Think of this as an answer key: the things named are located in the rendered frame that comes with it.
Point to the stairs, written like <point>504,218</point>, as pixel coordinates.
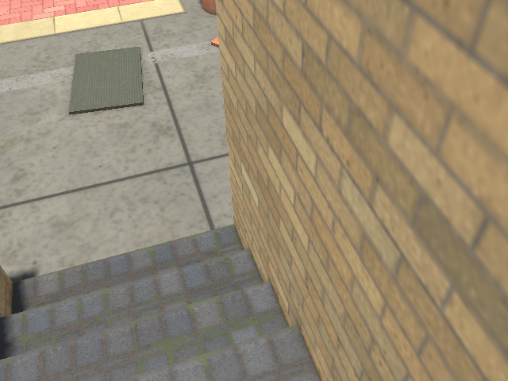
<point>191,309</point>

